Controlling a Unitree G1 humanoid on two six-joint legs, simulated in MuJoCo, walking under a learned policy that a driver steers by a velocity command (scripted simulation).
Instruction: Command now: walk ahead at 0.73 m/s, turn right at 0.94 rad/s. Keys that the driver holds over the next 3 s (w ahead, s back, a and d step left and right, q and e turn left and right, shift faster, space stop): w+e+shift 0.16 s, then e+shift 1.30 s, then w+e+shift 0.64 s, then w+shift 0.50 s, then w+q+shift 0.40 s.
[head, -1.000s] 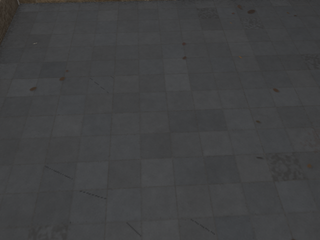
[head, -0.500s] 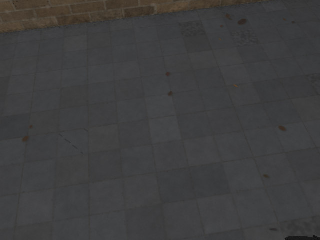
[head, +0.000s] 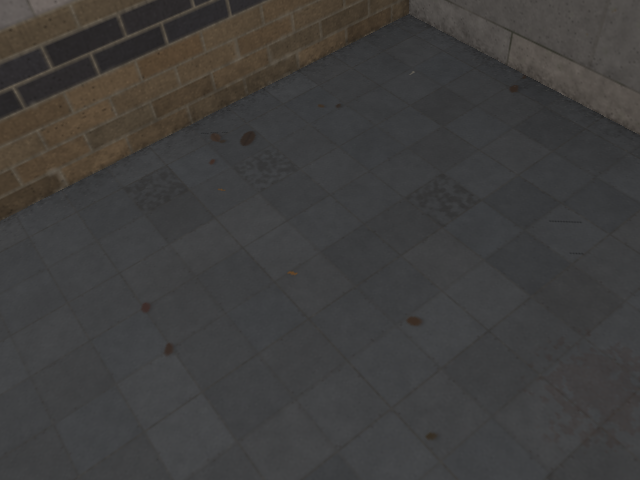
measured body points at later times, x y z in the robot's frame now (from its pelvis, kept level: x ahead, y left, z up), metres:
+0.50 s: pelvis +0.28 -0.07 -0.03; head +0.32 -0.11 +0.41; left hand +0.45 +0.20 -0.13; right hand +0.42 -0.40 -0.09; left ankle +0.46 -0.05 -0.75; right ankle +0.05 -0.11 -0.71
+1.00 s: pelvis +0.33 -0.13 -0.01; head +0.33 -0.21 +0.43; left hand +0.67 -0.10 -0.07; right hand +0.20 -0.45 -0.13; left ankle +0.46 -0.04 -0.68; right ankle +0.28 -0.22 -0.74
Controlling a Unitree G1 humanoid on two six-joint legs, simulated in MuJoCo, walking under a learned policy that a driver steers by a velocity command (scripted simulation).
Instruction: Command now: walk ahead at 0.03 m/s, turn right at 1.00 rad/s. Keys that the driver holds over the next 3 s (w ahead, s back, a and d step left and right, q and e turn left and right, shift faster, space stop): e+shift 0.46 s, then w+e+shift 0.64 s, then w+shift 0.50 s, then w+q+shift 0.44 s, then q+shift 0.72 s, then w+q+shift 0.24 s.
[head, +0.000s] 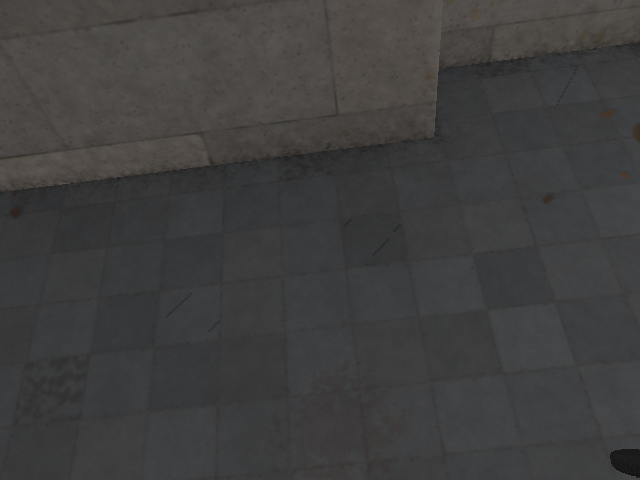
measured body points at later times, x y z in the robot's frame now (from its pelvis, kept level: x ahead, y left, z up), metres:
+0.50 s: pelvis +0.06 +0.03 +0.01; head +0.10 +0.02 +0.45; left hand +0.36 +0.21 -0.07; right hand +0.07 -0.29 -0.08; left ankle +0.12 +0.13 -0.73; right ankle -0.01 -0.07 -0.65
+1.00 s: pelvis +0.13 -0.19 -0.01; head +0.12 -0.22 +0.44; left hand +0.44 -0.14 -0.09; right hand -0.04 -0.44 -0.13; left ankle +0.22 -0.01 -0.63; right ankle +0.06 -0.20 -0.73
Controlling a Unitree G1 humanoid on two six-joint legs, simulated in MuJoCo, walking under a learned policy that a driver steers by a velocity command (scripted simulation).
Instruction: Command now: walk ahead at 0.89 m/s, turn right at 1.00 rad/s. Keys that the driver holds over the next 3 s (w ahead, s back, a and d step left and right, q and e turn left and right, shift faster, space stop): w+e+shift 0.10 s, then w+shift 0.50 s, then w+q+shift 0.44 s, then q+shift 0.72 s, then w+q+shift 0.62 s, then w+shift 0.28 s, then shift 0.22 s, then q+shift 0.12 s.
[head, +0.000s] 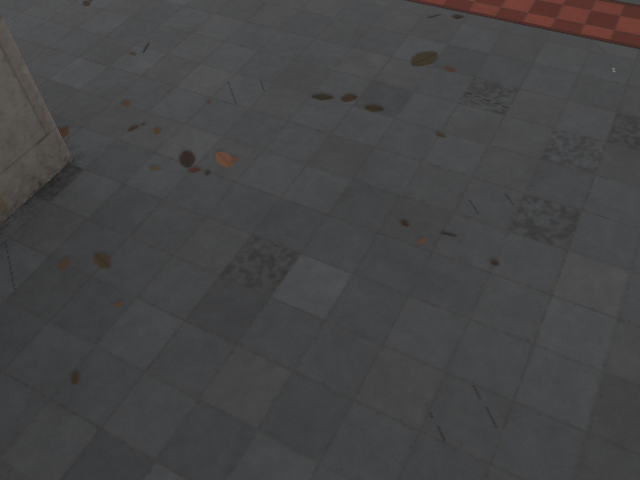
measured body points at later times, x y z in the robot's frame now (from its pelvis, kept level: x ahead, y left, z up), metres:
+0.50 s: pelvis +0.45 -0.04 +0.02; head +0.47 -0.04 +0.47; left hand +0.69 +0.16 -0.08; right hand +0.36 -0.32 -0.11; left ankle +0.45 +0.05 -0.72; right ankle +0.40 -0.16 -0.63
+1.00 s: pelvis +0.93 -0.21 +0.02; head +0.95 -0.20 +0.46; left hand +0.93 +0.09 -0.11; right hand +1.05 -0.50 -0.09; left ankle +1.03 -0.09 -0.63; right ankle +0.83 -0.28 -0.72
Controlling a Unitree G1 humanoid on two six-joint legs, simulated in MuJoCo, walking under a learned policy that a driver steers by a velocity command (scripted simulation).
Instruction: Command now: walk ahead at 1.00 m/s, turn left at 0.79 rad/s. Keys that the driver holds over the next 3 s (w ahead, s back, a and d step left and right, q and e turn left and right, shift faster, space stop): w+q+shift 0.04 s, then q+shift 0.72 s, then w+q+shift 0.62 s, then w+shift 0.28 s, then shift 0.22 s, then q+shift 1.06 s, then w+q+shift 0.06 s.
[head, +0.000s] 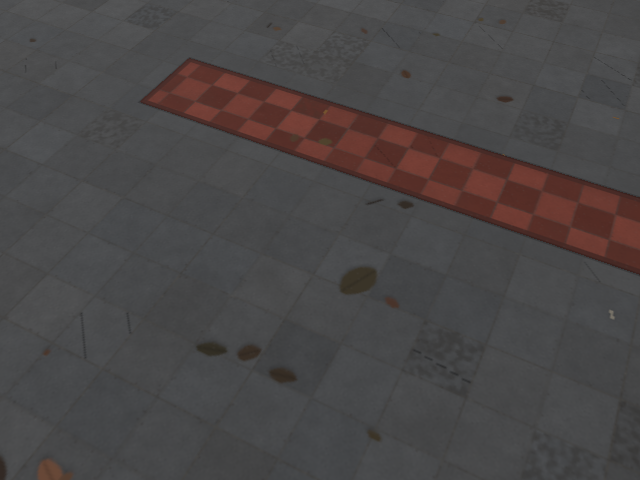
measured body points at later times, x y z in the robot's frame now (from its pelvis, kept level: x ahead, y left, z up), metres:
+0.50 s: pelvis +0.38 +0.00 +0.00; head +0.42 +0.04 +0.44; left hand +0.50 +0.34 -0.06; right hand +0.63 -0.21 -0.09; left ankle +0.35 +0.05 -0.74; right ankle +0.61 -0.07 -0.70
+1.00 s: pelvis +0.46 +0.04 -0.02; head +0.44 +0.07 +0.43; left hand +0.33 +0.35 -0.11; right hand +0.75 -0.08 -0.10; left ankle +0.36 +0.04 -0.74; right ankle +0.61 -0.04 -0.69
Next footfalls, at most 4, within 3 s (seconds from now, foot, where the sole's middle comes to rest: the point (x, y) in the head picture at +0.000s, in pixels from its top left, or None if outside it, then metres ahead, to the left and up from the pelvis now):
0.16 left None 0.39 0.06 -0.77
0.56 right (350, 407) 0.65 -0.01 -0.77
0.96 left None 0.38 0.07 -0.77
1.32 right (214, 370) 0.72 0.30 -0.77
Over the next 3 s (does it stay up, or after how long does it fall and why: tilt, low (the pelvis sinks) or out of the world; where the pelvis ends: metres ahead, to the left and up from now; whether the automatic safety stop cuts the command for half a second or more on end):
stays up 0.59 0.70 0.00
